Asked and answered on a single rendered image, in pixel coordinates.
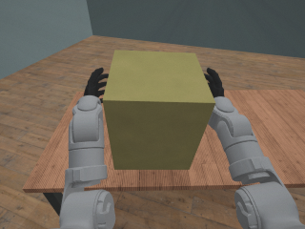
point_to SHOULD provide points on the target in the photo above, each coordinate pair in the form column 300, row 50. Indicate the robot left upper arm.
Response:
column 93, row 209

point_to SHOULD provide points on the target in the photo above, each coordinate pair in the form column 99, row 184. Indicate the robot right forearm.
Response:
column 247, row 162

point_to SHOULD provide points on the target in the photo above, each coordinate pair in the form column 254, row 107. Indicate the robot right upper arm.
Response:
column 266, row 206

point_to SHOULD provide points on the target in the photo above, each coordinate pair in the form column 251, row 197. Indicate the table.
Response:
column 277, row 119

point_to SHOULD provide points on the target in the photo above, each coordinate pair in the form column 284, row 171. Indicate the robot left forearm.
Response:
column 86, row 145

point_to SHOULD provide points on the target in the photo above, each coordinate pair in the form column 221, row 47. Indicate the right robot hand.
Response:
column 215, row 84

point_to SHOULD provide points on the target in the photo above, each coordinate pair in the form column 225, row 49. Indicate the carton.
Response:
column 157, row 106

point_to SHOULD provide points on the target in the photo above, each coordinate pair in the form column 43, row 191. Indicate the left robot hand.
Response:
column 93, row 85

